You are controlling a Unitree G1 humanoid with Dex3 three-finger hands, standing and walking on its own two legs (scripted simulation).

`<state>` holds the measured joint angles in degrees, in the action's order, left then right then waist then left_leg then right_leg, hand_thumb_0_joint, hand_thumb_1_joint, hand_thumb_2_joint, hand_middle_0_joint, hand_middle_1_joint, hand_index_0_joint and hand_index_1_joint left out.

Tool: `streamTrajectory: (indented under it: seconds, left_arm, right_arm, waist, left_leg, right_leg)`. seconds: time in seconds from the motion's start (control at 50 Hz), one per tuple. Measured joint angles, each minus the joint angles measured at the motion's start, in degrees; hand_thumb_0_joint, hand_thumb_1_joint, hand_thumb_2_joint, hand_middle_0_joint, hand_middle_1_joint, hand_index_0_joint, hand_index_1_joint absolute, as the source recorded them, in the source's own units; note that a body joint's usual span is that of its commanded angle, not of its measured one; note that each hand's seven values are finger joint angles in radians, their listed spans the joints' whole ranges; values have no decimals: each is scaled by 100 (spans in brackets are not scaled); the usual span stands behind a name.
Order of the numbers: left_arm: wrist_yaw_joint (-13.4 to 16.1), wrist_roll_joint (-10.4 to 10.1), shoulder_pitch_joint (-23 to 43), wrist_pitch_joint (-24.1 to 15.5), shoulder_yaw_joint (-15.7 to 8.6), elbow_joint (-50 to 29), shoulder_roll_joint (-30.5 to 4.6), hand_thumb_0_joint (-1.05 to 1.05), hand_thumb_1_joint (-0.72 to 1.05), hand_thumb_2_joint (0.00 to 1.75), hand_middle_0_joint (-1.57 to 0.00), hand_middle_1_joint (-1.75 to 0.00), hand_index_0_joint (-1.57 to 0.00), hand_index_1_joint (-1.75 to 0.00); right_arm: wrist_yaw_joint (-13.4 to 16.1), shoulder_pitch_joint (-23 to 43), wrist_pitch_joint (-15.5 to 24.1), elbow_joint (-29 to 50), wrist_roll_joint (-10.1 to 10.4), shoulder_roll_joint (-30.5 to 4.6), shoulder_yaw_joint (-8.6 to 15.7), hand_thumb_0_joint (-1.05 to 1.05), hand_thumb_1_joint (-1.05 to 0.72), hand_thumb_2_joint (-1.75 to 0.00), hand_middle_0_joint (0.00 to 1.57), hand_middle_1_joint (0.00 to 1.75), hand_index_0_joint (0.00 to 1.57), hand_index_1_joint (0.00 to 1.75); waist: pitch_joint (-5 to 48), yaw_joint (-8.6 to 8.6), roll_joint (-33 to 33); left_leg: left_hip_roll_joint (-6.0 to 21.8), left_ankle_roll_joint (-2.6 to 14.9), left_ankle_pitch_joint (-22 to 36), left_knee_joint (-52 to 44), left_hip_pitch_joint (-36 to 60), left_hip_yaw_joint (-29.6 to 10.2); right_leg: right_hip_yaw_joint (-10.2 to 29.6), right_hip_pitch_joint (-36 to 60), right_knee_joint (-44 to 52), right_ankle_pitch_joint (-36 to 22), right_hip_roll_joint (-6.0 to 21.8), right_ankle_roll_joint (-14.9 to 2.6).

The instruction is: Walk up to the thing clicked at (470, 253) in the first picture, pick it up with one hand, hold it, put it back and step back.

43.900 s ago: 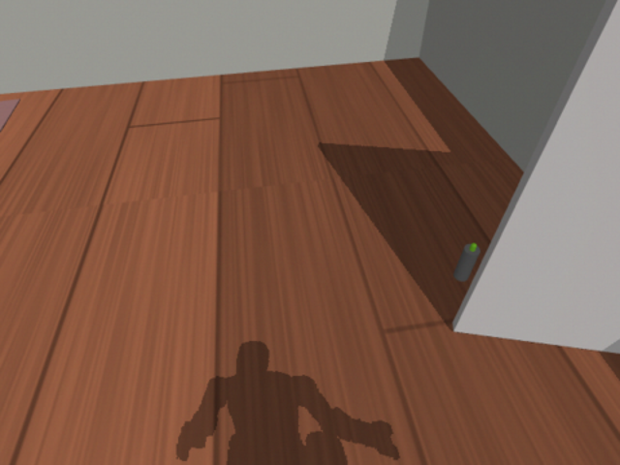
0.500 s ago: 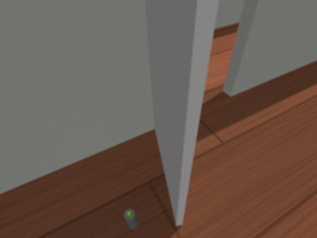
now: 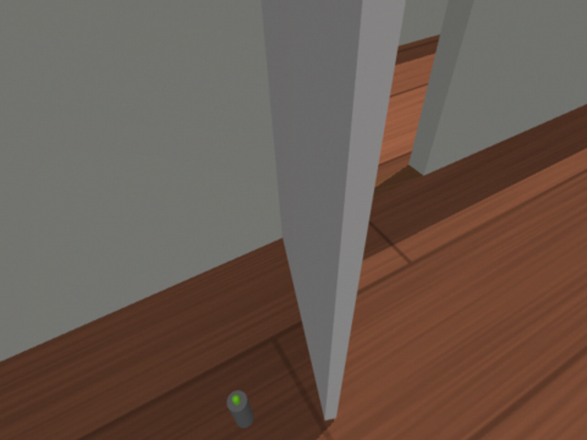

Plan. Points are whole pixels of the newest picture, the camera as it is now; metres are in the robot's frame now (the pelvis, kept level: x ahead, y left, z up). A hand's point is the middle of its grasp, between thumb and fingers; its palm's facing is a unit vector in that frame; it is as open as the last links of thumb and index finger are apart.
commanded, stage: stand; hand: left
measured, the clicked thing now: (240, 408) +0.40 +0.22 -0.69
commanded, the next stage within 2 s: step back in 0.64 s
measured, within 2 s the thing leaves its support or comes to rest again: neither
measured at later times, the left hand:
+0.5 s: hand out of the picture +0.08 +0.25 -0.16, palm faces -0.01 -0.94 -0.33, open 7.4 cm
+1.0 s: hand out of the picture +0.05 +0.26 -0.17, palm faces -0.05 -0.91 -0.41, open 7.4 cm
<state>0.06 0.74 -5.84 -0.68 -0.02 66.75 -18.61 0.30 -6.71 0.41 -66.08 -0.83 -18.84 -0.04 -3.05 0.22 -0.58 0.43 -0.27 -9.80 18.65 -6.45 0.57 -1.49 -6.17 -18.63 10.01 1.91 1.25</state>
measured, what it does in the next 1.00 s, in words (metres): stands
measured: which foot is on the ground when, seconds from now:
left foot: down 0.00-0.94, up 0.96-1.00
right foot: down 0.00-1.00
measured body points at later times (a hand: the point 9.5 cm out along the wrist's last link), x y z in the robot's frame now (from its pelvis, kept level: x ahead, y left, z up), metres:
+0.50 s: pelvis +0.01 +0.00 +0.00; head +0.02 +0.00 +0.45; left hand +0.09 +0.30 -0.13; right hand +0.08 -0.30 -0.13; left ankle +0.01 +0.12 -0.75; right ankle +0.00 -0.13 -0.75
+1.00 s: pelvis -0.05 -0.01 -0.02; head +0.01 -0.02 +0.42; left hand +0.06 +0.31 -0.14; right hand +0.06 -0.33 -0.15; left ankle -0.02 +0.12 -0.72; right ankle +0.00 -0.13 -0.75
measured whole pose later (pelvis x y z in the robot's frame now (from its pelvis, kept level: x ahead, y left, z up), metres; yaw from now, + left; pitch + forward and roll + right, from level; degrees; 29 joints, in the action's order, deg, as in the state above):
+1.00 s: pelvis -0.05 -0.01 -0.02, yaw -1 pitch -2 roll +1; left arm 0.0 1.3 -5.3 1.4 -2.7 54.9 -21.7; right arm -0.6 -2.6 -4.5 -55.6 0.1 -22.9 3.8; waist -10.8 0.2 -0.5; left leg -2.6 1.6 -25.7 49.0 -22.3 -2.8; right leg -0.4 -19.3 -36.3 14.8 1.9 -0.7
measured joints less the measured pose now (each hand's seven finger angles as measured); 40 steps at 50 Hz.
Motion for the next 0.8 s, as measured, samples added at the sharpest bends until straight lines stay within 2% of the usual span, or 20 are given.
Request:
streamTrajectory:
  seconds: [0.64,0.72,0.8]
  left_arm:
    - [-16,-5,-13,12,-27,-51,-46,1,90,90,-20,-30,-20,-30]
    - [-5,-106,3,60,-151,-331,-133,1,90,90,-21,-30,-20,-30]
    - [30,-123,88,144,-220,-627,-299,1,90,90,-21,-30,-20,-30]
  right_arm:
    - [-19,37,-11,15,10,-35,24,1,-90,-90,21,30,20,30]
    - [-73,158,-121,232,69,-67,93,1,-90,-90,21,30,21,30]
    - [-101,296,-210,511,104,-125,183,1,-90,-90,21,30,21,30]
  waist:
    - [34,-16,45]
    - [-203,-36,66]
    - [-499,-47,136]
  left_leg:
    - [-1,8,-29,-103,86,14]
    - [15,26,-157,320,-255,24]
    - [2,41,-230,701,-593,50]
  right_leg:
    - [10,96,137,6,0,11]
    - [30,-250,-285,128,-10,-12]
    - [69,-668,-816,269,8,-45]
